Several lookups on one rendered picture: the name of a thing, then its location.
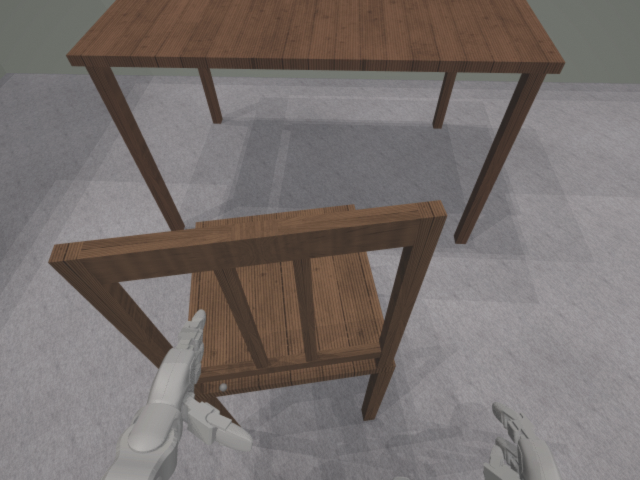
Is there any left robot hand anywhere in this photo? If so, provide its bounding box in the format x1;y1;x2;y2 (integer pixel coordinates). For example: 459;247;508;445
146;309;253;452

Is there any chair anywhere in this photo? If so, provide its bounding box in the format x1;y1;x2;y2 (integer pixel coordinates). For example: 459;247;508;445
48;200;448;428

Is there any table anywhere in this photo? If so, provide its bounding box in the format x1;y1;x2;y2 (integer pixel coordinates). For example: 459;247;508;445
66;0;566;244

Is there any robot left forearm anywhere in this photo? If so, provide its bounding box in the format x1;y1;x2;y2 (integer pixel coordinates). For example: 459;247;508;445
100;403;183;480

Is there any right robot hand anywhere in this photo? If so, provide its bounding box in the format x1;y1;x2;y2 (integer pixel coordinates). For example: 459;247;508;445
483;402;562;480

